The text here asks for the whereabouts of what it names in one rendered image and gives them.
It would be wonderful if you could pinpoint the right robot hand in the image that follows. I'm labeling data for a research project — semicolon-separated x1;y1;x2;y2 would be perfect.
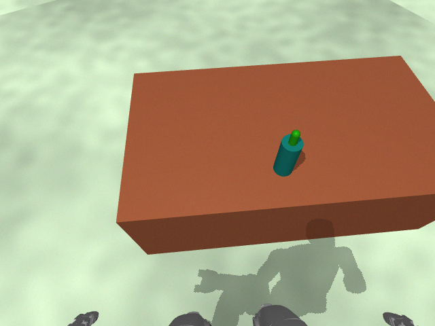
383;312;414;326

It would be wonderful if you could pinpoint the left robot hand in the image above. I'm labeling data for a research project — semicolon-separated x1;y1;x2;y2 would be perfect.
68;311;99;326

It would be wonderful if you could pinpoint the bottle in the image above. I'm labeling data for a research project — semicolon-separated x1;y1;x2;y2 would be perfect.
273;130;304;177

